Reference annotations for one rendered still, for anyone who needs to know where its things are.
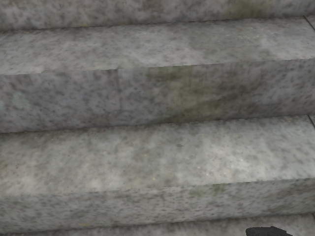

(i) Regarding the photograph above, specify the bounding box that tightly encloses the robot right hand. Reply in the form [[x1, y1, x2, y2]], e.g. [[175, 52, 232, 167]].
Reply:
[[245, 226, 292, 236]]

